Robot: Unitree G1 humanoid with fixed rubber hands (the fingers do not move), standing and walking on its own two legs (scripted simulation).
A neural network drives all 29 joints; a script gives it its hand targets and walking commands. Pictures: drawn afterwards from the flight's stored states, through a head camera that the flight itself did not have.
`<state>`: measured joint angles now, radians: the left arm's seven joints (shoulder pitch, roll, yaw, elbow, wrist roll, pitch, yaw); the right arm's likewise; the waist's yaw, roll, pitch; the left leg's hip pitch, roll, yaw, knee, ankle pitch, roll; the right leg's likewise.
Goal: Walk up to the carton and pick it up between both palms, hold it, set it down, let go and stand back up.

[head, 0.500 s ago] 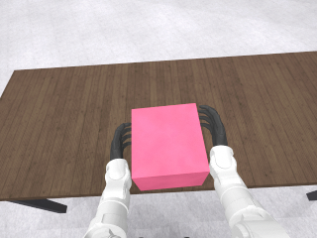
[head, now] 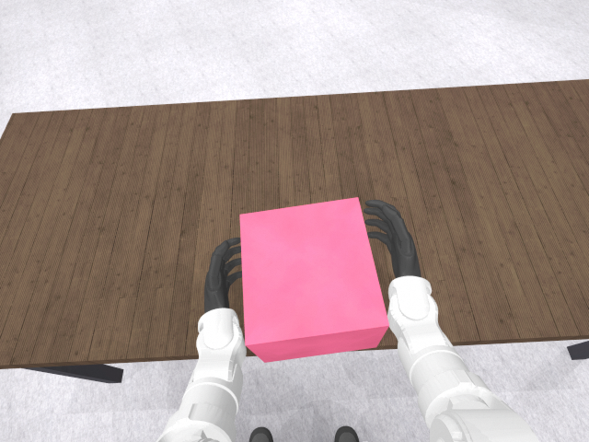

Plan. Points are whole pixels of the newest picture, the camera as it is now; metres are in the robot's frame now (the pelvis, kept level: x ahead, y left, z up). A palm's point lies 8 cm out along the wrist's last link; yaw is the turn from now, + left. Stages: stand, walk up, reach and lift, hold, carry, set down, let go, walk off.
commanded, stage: set down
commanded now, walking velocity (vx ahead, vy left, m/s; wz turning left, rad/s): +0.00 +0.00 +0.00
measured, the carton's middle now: (309, 282) +0.35 +0.00 -0.06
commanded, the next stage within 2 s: none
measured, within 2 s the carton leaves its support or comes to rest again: rests again in 0.12 s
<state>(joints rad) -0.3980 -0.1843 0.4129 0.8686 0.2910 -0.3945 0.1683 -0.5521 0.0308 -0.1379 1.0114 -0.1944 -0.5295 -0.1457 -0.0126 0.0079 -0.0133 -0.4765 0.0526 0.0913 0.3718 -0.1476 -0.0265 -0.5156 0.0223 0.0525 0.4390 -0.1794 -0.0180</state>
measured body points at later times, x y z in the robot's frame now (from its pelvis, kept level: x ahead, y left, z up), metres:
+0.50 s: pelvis +0.00 +0.00 +0.00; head +0.10 +0.00 +0.43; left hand +0.34 +0.14 -0.05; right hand +0.37 -0.14 -0.03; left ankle +0.00 +0.14 -0.74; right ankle +0.01 -0.11 -0.74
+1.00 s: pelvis -0.02 +0.01 -0.01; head +0.05 +0.02 +0.44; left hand +0.32 +0.16 -0.04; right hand +0.34 -0.17 -0.03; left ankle +0.00 +0.14 -0.74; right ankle +0.01 -0.11 -0.74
